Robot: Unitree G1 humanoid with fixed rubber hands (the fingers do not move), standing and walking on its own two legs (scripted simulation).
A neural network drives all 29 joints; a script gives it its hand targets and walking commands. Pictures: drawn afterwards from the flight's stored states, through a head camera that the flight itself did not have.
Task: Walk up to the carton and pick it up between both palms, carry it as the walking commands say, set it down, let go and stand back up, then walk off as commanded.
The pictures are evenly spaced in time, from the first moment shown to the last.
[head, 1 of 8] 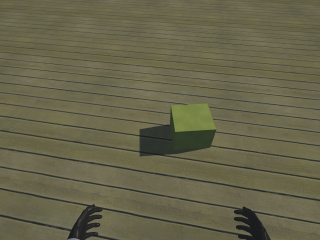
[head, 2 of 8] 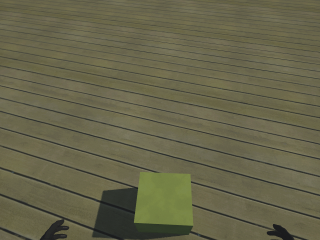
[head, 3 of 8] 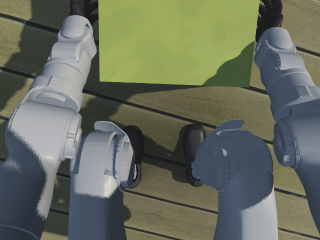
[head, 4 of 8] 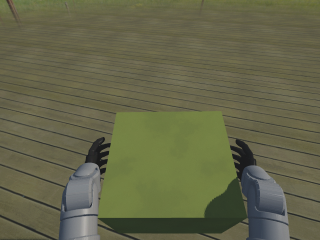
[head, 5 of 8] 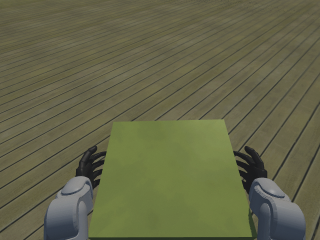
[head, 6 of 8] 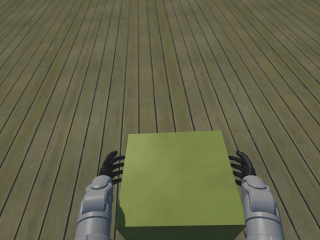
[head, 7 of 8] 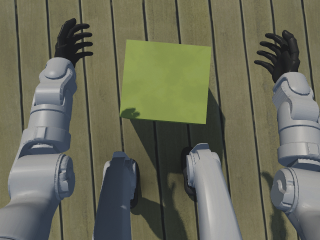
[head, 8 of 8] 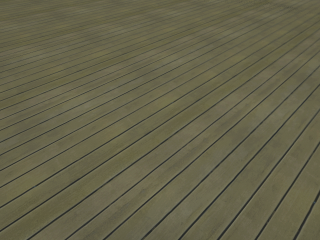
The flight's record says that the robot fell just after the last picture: no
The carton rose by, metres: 0.70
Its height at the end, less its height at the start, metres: +0.00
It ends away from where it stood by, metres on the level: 1.91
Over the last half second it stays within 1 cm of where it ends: yes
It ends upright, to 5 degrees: yes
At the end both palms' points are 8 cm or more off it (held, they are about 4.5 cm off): yes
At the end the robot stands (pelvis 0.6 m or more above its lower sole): yes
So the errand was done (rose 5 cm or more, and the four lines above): yes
